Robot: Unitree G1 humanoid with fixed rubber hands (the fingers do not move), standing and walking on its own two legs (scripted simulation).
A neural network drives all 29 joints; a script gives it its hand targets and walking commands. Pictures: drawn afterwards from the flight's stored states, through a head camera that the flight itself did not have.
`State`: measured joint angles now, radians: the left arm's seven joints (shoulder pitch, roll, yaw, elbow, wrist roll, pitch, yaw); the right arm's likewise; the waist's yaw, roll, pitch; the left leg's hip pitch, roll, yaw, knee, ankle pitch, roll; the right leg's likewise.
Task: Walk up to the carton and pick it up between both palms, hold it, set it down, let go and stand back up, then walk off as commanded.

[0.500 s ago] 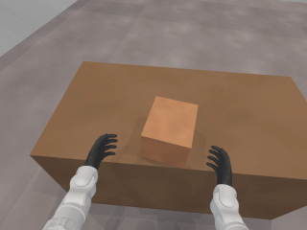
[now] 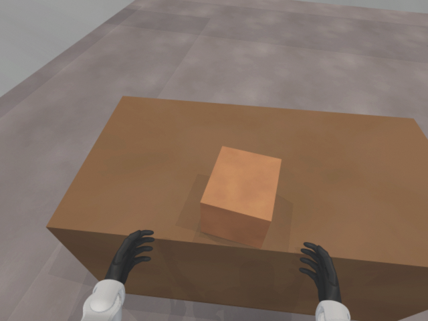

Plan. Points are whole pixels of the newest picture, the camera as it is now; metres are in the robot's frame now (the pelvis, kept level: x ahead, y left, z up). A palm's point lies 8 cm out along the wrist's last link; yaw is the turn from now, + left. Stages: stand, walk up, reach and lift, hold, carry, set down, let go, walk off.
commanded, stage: set down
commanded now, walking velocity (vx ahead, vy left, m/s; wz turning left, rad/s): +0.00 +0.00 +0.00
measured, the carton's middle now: (240, 195) +0.45 -0.09 -0.10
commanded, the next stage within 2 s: let go in 1.08 s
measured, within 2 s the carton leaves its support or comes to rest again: neither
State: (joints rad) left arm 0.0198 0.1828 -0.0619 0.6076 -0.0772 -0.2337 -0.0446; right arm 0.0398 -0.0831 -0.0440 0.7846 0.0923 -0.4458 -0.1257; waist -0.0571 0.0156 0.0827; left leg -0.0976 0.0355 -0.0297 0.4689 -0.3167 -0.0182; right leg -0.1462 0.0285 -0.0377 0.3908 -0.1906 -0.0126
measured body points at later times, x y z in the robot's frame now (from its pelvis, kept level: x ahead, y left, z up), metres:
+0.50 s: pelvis -0.01 +0.01 +0.00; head +0.00 +0.01 +0.45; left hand +0.21 +0.20 -0.06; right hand +0.19 -0.21 -0.07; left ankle -0.04 +0.12 -0.74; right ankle +0.02 -0.11 -0.74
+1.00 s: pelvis +0.00 -0.01 +0.00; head +0.02 +0.00 +0.45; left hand +0.19 +0.20 -0.08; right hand +0.17 -0.24 -0.08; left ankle -0.04 +0.12 -0.74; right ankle +0.02 -0.11 -0.74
